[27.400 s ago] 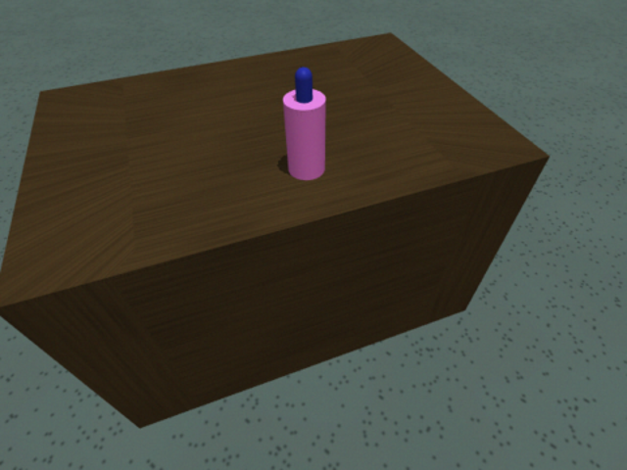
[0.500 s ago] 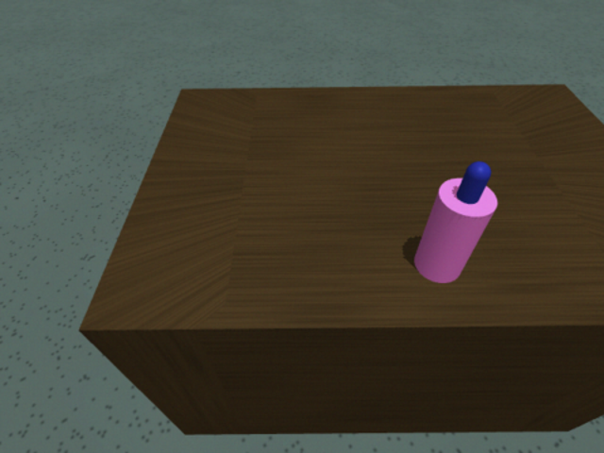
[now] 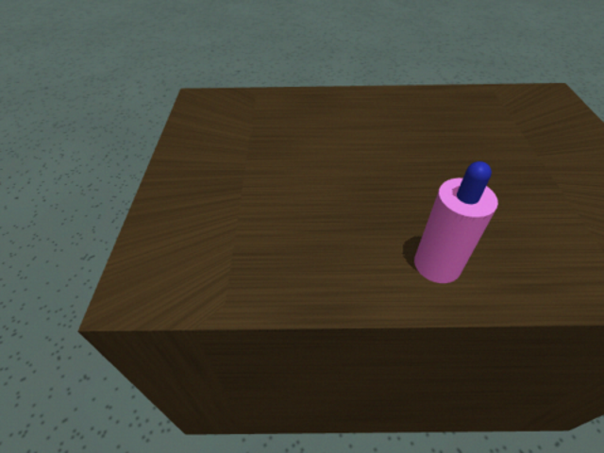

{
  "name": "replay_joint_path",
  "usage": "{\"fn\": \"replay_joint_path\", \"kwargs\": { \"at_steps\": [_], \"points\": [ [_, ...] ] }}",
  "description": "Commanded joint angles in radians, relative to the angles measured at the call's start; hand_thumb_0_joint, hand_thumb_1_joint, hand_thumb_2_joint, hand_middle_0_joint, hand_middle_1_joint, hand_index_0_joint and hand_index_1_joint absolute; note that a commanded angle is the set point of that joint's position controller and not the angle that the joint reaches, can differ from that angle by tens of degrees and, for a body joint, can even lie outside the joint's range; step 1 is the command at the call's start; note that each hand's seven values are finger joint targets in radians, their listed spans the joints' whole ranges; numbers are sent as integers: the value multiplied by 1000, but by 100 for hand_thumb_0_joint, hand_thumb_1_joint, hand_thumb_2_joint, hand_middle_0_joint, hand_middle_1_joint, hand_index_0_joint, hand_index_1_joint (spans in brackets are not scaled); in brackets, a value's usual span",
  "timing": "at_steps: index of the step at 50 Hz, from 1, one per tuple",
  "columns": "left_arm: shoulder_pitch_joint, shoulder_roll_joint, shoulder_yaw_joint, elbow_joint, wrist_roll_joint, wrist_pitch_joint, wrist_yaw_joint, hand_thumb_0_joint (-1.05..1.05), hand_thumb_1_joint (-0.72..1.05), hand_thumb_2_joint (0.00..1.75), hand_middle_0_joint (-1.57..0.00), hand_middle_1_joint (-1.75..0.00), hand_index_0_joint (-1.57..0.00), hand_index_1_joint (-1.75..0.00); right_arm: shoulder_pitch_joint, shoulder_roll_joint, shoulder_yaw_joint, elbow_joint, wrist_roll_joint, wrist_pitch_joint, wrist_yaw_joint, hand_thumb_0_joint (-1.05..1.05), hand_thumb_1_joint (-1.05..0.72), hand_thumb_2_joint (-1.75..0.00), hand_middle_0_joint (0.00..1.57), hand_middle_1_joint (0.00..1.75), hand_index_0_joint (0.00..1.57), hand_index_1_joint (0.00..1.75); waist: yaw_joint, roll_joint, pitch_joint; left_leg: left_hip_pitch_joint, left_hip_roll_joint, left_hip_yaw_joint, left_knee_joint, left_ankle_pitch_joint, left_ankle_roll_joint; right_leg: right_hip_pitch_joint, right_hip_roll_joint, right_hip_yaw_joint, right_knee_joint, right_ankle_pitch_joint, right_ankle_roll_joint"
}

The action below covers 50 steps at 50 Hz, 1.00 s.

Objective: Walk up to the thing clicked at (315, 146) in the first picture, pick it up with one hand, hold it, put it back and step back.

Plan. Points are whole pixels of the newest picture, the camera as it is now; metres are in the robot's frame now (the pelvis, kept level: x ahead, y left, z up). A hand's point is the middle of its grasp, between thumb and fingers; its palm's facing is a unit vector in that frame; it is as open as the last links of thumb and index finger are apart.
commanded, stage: stand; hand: right
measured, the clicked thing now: (456, 221) +0.46 -0.23 +0.03
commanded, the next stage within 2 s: step back in 0.60 s
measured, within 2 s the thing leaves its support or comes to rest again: neither
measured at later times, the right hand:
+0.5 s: hand out of the picture +0.06 -0.25 -0.16, palm faces -0.04 +0.94 -0.34, open 7.4 cm
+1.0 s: hand out of the picture +0.01 -0.25 -0.17, palm faces -0.05 +0.89 -0.45, open 7.4 cm
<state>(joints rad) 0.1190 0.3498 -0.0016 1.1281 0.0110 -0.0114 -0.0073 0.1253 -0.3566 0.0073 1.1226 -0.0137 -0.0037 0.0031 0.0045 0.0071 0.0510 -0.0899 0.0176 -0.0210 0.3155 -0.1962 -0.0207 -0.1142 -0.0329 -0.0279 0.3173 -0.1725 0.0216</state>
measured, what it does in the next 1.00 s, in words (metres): lifts its left foot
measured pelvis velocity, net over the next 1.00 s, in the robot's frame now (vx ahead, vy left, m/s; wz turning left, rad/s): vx -0.07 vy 0.04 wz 0.00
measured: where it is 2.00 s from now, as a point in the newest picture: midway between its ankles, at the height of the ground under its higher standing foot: outside the picture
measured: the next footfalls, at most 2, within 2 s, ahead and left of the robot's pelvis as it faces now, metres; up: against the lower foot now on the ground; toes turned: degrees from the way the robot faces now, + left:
right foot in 1.38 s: -0.13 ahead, -0.08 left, +0.00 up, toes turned -3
left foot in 1.72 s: -0.20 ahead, +0.16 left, +0.00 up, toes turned -5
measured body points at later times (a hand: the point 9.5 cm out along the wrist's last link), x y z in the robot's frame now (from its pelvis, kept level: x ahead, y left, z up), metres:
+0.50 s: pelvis +0.00 +0.00 +0.00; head +0.01 +0.00 +0.45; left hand +0.07 +0.30 -0.13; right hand +0.07 -0.30 -0.14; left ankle -0.01 +0.13 -0.75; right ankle +0.00 -0.13 -0.75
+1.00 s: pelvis -0.07 +0.04 -0.04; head -0.01 +0.06 +0.41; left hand +0.07 +0.36 -0.16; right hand +0.01 -0.30 -0.14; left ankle -0.09 +0.15 -0.75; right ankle +0.00 -0.13 -0.74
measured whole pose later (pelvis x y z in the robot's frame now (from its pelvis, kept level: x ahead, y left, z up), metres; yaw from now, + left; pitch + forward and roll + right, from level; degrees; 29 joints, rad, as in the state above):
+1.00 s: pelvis -0.07 +0.04 -0.04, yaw +0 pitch -2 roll +0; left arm 0.02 0.43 0.05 0.88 0.02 0.05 0.01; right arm 0.13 -0.41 -0.07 0.95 -0.03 0.04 0.01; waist 0.00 -0.06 0.19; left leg -0.27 -0.03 -0.01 0.70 -0.41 0.02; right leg -0.44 -0.08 0.05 0.75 -0.33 0.02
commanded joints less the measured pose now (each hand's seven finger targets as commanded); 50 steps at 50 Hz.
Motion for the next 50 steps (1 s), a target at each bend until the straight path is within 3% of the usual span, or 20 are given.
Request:
{"fn": "replay_joint_path", "kwargs": {
  "at_steps": [1,11,14,26,29,30,32,34,36,38,39,40,41,42,45,46,47,48,49,50],
  "points": [
    [-28,214,39,-53,-1,-19,17,0,90,90,-20,-30,-20,-30,-25,-210,-41,-53,5,-26,-15,0,-90,-90,20,30,20,30,1,-9,-85,-17,111,-68,-35,198,38,60,-115,87,-36,198,-40],
    [-33,217,41,-56,0,-19,17,0,90,90,-20,-30,-20,-30,-21,-205,-40,-58,3,-25,-14,0,-90,-90,20,30,20,30,-3,-11,-70,-31,111,-70,-47,164,38,54,-109,82,-39,155,-37],
    [-28,211,39,-52,-1,-17,16,0,90,90,-20,-30,-20,-30,-24,-208,-41,-55,4,-24,-14,0,-90,-90,20,30,20,30,-1,-5,-46,-33,106,-71,-55,116,34,23,-104,85,-53,101,-35],
    [-30,214,41,-52,-2,-16,15,0,90,90,-20,-30,-20,-30,-17,-209,-42,-50,4,-28,-14,0,-90,-90,20,30,20,30,-1,-5,-72,-33,111,-76,-56,164,34,53,-109,85,-39,131,-39],
    [-28,210,40,-53,-1,-17,16,0,90,90,-20,-30,-20,-30,-22,-210,-42,-54,5,-28,-14,0,-90,-90,20,30,20,30,2,-6,-90,-17,111,-72,-41,192,37,61,-112,80,-33,164,-40],
    [-36,276,83,-94,-22,-6,22,0,90,90,-20,-30,-20,-30,-50,-255,-66,-64,11,-7,-11,0,-90,-90,20,30,20,30,8,-17,21,-78,92,-84,49,322,58,-25,-89,91,57,332,-44],
    [-24,262,87,-122,-24,3,29,0,90,90,-20,-30,-20,-30,-24,-255,-75,-87,19,5,-11,0,-90,-90,20,30,20,30,-3,-5,-48,-81,96,-70,102,389,76,4,-84,76,112,366,-64],
    [-22,255,92,-153,-22,11,30,0,90,90,-20,-30,-20,-30,-22,-256,-86,-112,23,14,-10,0,-90,-90,20,30,20,30,-8,-1,-108,-81,95,-73,145,366,94,3,-82,72,151,331,-88],
    [-22,264,96,-178,-15,17,28,0,90,90,-20,-30,-20,-30,-28,-242,-90,-136,24,23,-8,0,-90,-90,20,30,20,30,-3,-34,-147,-72,66,-53,234,300,96,-30,-118,113,147,319,-123],
    [-31,304,110,-204,-9,21,29,0,90,90,-20,-30,-20,-30,-19,-225,-91,-156,22,36,-6,0,-90,-90,20,30,20,30,5,-118,-144,-128,-14,-3,401,114,70,-58,-226,217,91,338,-203],
    [-48,327,116,-222,-2,22,31,0,90,90,-20,-30,-20,-30,-14,-215,-92,-166,20,46,-2,0,-90,-90,20,30,20,30,11,-199,-123,-155,-72,21,546,-174,57,-108,-314,296,51,363,-271],
    [-60,337,118,-245,13,21,33,0,90,90,-20,-30,-20,-30,11,-213,-96,-177,12,58,3,0,-90,-90,20,30,20,30,8,-231,-103,-189,-66,-23,676,-366,62,-157,-370,341,37,359,-320],
    [-95,338,120,-262,20,20,35,0,90,90,-20,-30,-20,-30,40,-212,-101,-181,13,64,5,0,-90,-90,20,30,20,30,-13,-209,-88,-180,-42,-88,739,-391,71,-217,-367,308,59,344,-320],
    [-133,325,120,-282,21,21,39,0,90,90,-20,-30,-20,-30,64,-217,-105,-187,21,63,8,0,-90,-90,20,30,20,30,-33,-210,-86,-185,-26,-106,732,-388,82,-220,-334,265,101,361,-298],
    [-140,304,109,-315,30,29,41,0,90,90,-20,-30,-20,-30,121,-224,-114,-194,10,50,6,0,-90,-90,20,30,20,30,-34,-207,-106,-184,-14,-30,482,-282,65,-153,-250,205,198,343,-207],
    [-130,296,106,-319,23,38,38,0,90,90,-20,-30,-20,-30,136,-215,-114,-190,-1,42,6,0,-90,-90,20,30,20,30,-39,-175,-110,-165,-23,7,313,-185,60,-125,-210,175,254,295,-174],
    [-122,284,101,-324,13,51,33,0,90,90,-20,-30,-20,-30,154,-215,-120,-182,-15,34,4,0,-90,-90,20,30,20,30,-49,-114,-97,-110,-28,23,169,-21,52,-165,-160,147,332,205,-140],
    [-78,225,90,-340,1,61,33,0,90,90,-20,-30,-20,-30,130,-274,-136,-207,-42,27,-2,0,-90,-90,20,30,20,30,-28,84,-72,-82,115,-207,49,214,75,-267,-25,101,501,0,-81],
    [-50,189,86,-335,-2,68,40,0,90,90,-20,-30,-20,-30,80,-352,-148,-232,-49,21,-3,0,-90,-90,20,30,20,30,0,215,-50,-29,275,-415,27,454,141,-437,143,106,649,-454,-43],
    [-79,223,99,-341,10,70,55,0,90,90,-20,-30,-20,-30,79,-422,-162,-251,-27,19,-4,0,-90,-90,20,30,20,30,-53,227,-87,-121,388,-502,25,503,263,-388,162,225,784,-539,-35]
  ]
}}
